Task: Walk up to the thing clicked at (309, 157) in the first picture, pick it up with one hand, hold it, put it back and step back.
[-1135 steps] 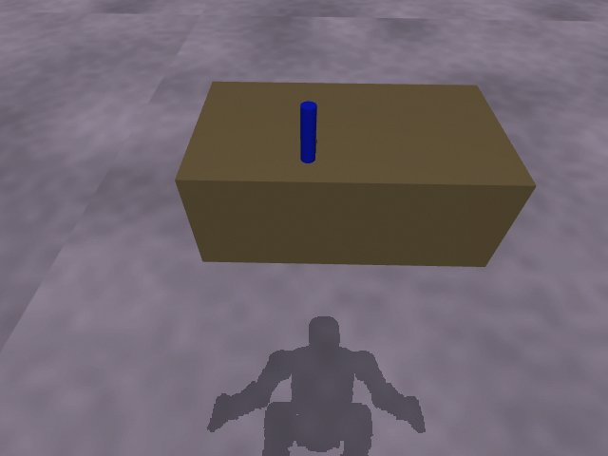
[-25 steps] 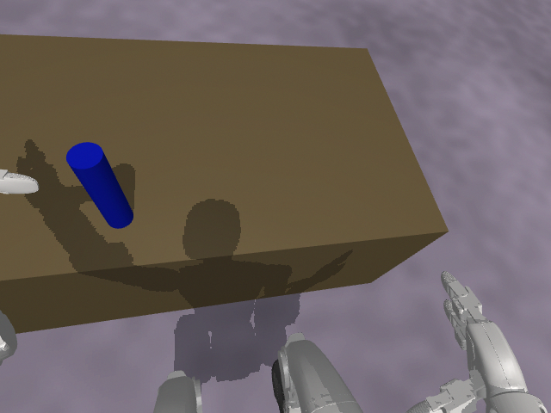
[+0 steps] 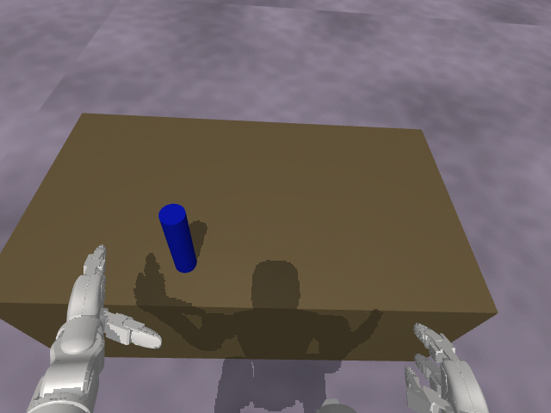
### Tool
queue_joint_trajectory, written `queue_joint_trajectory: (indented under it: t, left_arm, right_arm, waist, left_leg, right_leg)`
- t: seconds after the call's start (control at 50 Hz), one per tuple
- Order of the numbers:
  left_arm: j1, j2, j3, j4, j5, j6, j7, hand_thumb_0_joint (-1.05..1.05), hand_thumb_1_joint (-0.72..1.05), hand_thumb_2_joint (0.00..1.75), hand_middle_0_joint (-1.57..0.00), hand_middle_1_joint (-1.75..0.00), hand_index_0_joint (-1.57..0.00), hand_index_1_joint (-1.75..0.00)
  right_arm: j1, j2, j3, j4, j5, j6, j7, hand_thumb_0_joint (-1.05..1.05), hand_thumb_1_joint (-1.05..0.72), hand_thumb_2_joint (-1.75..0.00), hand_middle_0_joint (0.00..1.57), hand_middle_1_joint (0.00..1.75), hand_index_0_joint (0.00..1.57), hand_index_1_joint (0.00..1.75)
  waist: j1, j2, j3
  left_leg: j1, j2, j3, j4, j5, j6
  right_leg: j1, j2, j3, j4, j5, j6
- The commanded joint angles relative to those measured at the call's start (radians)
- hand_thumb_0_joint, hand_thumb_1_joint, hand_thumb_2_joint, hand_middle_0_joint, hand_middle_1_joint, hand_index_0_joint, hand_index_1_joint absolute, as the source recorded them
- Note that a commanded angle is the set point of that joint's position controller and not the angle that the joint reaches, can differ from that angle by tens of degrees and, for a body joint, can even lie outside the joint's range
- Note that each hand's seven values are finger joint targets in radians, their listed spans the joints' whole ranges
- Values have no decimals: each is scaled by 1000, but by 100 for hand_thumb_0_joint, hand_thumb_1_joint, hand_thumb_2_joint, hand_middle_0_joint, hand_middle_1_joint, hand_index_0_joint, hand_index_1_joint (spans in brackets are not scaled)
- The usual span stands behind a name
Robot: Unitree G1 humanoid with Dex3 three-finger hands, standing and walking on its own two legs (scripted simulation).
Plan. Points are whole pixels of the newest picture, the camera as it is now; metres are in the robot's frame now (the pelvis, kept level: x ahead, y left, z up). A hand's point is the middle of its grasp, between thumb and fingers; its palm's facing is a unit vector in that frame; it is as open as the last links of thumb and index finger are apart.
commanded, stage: home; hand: left
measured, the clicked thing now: (179, 241) +0.49 +0.20 -0.17
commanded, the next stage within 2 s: none
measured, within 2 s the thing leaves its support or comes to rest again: neither
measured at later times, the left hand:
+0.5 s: hand out of the picture +0.15 +0.17 -0.05, palm faces +0.14 -0.96 -0.23, open 17.4 cm
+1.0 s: hand (148, 411) +0.16 +0.17 -0.05, palm faces +0.14 -0.96 -0.23, open 17.4 cm
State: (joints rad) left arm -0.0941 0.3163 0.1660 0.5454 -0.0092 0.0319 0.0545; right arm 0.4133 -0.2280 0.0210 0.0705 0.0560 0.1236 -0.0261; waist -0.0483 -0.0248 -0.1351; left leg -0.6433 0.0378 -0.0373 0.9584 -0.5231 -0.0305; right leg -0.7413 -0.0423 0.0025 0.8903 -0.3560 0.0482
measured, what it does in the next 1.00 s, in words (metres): stands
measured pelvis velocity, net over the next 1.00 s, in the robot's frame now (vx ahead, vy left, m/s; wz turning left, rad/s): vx -0.01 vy -0.01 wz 0.02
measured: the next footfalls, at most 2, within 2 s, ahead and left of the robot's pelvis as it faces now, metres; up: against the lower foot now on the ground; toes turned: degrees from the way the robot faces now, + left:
none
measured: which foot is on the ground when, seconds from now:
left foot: down 0.00-1.00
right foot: down 0.00-1.00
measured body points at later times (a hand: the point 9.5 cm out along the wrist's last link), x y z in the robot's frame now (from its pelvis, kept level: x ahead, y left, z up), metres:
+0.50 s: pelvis -0.01 -0.02 +0.00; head +0.01 -0.02 +0.45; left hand +0.14 +0.22 -0.04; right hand +0.16 -0.24 -0.03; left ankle -0.03 +0.13 -0.69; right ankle +0.05 -0.15 -0.69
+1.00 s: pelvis -0.01 -0.01 +0.00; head +0.01 +0.00 +0.45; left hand +0.15 +0.22 -0.03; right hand +0.16 -0.23 -0.03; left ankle -0.03 +0.13 -0.69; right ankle +0.05 -0.15 -0.69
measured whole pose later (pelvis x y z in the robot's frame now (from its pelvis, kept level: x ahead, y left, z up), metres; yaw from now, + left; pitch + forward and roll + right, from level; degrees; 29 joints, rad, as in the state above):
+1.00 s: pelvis -0.01 -0.01 +0.00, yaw +1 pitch +8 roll +0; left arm 0.43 0.20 -0.01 0.08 -0.03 0.10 0.10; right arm 0.44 -0.18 0.00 0.13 0.04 0.00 -0.11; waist 0.01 -0.01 -0.10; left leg -0.58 0.02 -0.04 0.95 -0.51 -0.04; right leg -0.69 -0.06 0.00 0.92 -0.36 0.04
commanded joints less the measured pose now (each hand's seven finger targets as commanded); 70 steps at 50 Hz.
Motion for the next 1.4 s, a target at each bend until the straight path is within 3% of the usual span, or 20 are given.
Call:
queue_joint_trajectory:
  t: [0.0,0.02,0.08,0.16,0.42,0.5,0.52,0.56,0.58,0.6,0.7,0.86,0.9,0.94,0.98,1.02,1.18,1.2,1.24,1.38]
  left_arm:
    - [-41,131,5,-363,-20,-42,25,0,-61,0,-4,-4,-4,-4]
    - [8,136,19,-409,-24,-35,27,0,-61,1,-5,-5,-5,-5]
    - [197,43,-58,-483,-31,-13,25,0,-61,1,-5,-5,-5,-5]
    - [362,-6,-105,-559,-32,4,26,0,-61,3,-5,-5,-5,-5]
    - [386,16,-100,-703,-17,-4,48,0,-53,7,-6,-7,-6,-7]
    - [476,-43,-137,-634,-17,5,51,0,-53,7,-6,-6,-6,-7]
    - [523,-22,-113,-593,-16,9,54,0,-52,8,-6,-7,-6,-7]
    - [519,-37,-133,-621,-17,9,51,0,-52,8,-7,-7,-6,-7]
    - [543,-17,-113,-584,-16,12,54,0,-53,7,-6,-6,-6,-7]
    - [506,-38,-139,-623,-18,8,52,0,-54,7,-6,-7,-6,-7]
    - [468,-6,-103,-638,-17,-3,59,0,-54,7,-6,-6,-6,-6]
    - [462,-33,-134,-673,-16,4,57,0,-52,7,-5,-6,-5,-6]
    - [472,-39,-136,-666,-16,10,57,0,-55,6,-5,-5,-5,-5]
    - [522,-20,-103,-618,-15,20,58,0,-54,6,-5,-6,-5,-6]
    - [493,-28,-120,-658,-15,20,55,0,-53,7,-5,-6,-5,-6]
    - [518,-7,-98,-621,-13,29,58,0,-54,6,-5,-6,-5,-6]
    - [470,-41,-143,-670,-16,30,48,0,-55,6,-5,-5,-5,-5]
    - [504,-16,-110,-636,-14,35,51,0,-54,6,-5,-6,-5,-6]
    - [483,-33,-129,-669,-16,35,45,0,-54,6,-5,-6,-5,-6]
    - [507,-21,-108,-659,-20,46,43,0,-54,6,-5,-6,-5,-6]
  right_arm:
    - [7,-77,-41,-119,-2,-64,-17,0,-89,-90,20,30,20,30]
    - [-4,-90,-58,-129,-3,-70,-18,0,-89,-90,20,30,20,30]
    - [-30,-97,-76,-149,1,-78,-23,0,-89,-90,20,30,20,30]
    - [-15,-90,-85,-158,-2,-81,-38,0,-89,-90,20,30,20,30]
    - [19,-49,-68,-152,-21,-139,-84,0,-89,-90,20,30,20,30]
    - [-6,-46,-65,-157,-22,-160,-88,0,-89,-90,20,30,20,30]
    - [-18,-56,-66,-154,-20,-161,-88,0,-89,-90,20,30,20,30]
    - [-14,-54,-67,-156,-20,-163,-86,0,-89,-90,20,30,20,30]
    - [-11,-67,-79,-152,-20,-161,-86,0,-89,-90,20,30,20,30]
    - [-29,-57,-66,-151,-18,-166,-83,0,-90,-90,20,30,20,30]
    - [-40,-66,-77,-158,-16,-175,-88,0,-90,-90,20,30,20,30]
    - [-18,-41,-58,-134,-20,-192,-92,0,-90,-90,20,30,20,30]
    - [-8,-59,-78,-139,-23,-192,-94,0,-90,-90,20,30,20,30]
    - [5,-67,-86,-125,-22,-192,-94,0,-90,-90,20,30,20,30]
    - [-3,-63,-84,-137,-23,-190,-92,0,-90,-90,20,30,20,30]
    - [7,-71,-88,-112,-24,-188,-93,0,-90,-90,20,30,20,30]
    - [-25,-66,-74,-141,-24,-195,-87,0,-90,-90,20,30,20,30]
    - [6,-53,-66,-100,-24,-191,-87,0,-90,-90,20,30,20,30]
    - [-6,-66,-75,-136,-23,-194,-86,0,-90,-90,20,30,20,30]
    - [-13,-58,-73,-126,-22,-192,-82,0,-90,-90,20,30,20,30]
  waist:
    - [37,172,-200]
    - [48,172,-209]
    - [41,117,-168]
    - [30,-2,-115]
    - [31,27,-64]
    - [48,3,-40]
    - [60,5,-29]
    - [64,-7,-44]
    - [62,-13,-28]
    - [65,-10,-16]
    - [58,7,-9]
    - [52,53,-47]
    - [45,41,-68]
    - [51,28,-61]
    - [51,24,-79]
    - [53,25,-43]
    - [54,34,-64]
    - [58,48,-53]
    - [49,28,-80]
    - [60,24,-62]
  left_leg:
    - [85,-38,64,-185,398,-1]
    - [83,-39,67,-189,400,-3]
    - [84,-37,63,-195,368,6]
    - [63,-42,69,-194,297,24]
    - [23,-66,93,-190,121,43]
    - [-4,-61,83,-209,59,42]
    - [-9,-61,81,-211,69,40]
    - [-11,-58,76,-210,81,39]
    - [-20,-59,75,-210,86,39]
    - [-28,-56,72,-219,73,38]
    - [-35,-52,69,-231,20,39]
    - [5,-50,64,-222,109,29]
    - [15,-48,59,-214,155,25]
    - [11,-49,58,-206,169,25]
    - [23,-52,64,-200,189,25]
    - [20,-49,60,-206,195,22]
    - [31,-44,49,-212,239,14]
    - [33,-48,56,-203,233,17]
    - [40,-47,54,-200,262,16]
    - [22,-52,55,-197,246,18]
  right_leg:
    - [282,23,-40,-85,253,-62]
    - [293,20,-40,-88,254,-63]
    - [294,24,-50,-99,232,-56]
    - [275,26,-57,-122,188,-42]
    - [243,1,-27,-152,43,-29]
    - [239,8,-41,-154,-28,-32]
    - [243,8,-44,-157,-26,-34]
    - [246,12,-50,-149,-19,-35]
    - [242,12,-51,-150,-13,-33]
    - [242,14,-53,-146,-25,-35]
    - [229,15,-48,-145,-69,-34]
    - [230,19,-56,-114,15,-39]
    - [232,22,-61,-106,48,-41]
    - [238,20,-61,-106,58,-42]
    - [248,19,-58,-110,78,-40]
    - [233,21,-62,-110,78,-40]
    - [243,21,-66,-94,105,-44]
    - [246,18,-61,-102,106,-42]
    - [258,19,-62,-95,129,-44]
    - [260,15,-63,-107,117,-42]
